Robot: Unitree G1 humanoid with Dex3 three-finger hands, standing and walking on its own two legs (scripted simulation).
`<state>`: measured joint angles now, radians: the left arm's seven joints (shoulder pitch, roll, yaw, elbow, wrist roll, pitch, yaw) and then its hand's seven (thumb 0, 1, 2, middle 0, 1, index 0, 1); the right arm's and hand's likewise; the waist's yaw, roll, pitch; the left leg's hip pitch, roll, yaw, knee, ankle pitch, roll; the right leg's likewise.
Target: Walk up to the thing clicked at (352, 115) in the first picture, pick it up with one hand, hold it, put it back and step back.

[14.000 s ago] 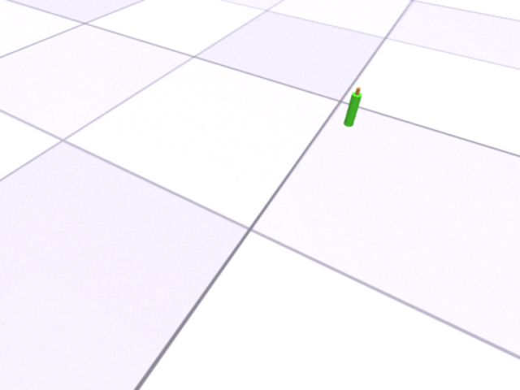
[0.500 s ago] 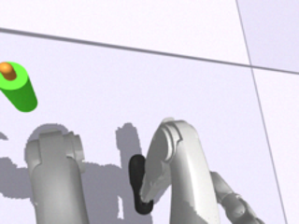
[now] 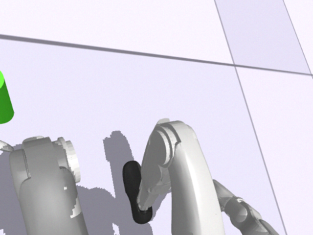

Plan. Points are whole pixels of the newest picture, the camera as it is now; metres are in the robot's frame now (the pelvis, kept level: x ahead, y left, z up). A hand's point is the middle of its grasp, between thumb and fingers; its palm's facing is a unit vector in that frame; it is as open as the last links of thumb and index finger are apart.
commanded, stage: close in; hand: left
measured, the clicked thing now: out of the picture +0.44 +0.27 -0.15
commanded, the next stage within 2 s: rest palm in 0.24 s
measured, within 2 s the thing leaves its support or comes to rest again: leaves its support in 1.60 s
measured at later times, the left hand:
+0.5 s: hand out of the picture +0.41 +0.25 -0.16, palm faces +0.21 -0.98 +0.02, open 17.1 cm
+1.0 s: hand out of the picture +0.43 +0.26 -0.16, palm faces +0.24 -0.97 +0.00, open 9.0 cm
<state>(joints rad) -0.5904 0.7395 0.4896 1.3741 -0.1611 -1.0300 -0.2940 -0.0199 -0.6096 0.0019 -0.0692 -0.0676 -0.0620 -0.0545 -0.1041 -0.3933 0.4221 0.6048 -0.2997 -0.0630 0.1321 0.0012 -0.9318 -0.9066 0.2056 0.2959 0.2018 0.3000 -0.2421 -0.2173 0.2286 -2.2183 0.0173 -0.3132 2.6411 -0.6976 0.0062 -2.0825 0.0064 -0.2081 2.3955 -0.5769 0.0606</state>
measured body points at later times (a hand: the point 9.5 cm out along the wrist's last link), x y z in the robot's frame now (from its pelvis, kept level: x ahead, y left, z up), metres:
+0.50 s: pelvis +0.00 +0.00 +0.00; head +0.22 +0.18 +0.35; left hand +0.40 +0.31 -0.16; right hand +0.17 -0.24 -0.04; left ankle +0.09 +0.12 -0.25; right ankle +0.15 -0.13 -0.25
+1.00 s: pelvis +0.00 +0.00 +0.00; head +0.23 +0.18 +0.34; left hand +0.41 +0.31 -0.16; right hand +0.16 -0.24 -0.04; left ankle +0.09 +0.12 -0.25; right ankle +0.15 -0.13 -0.25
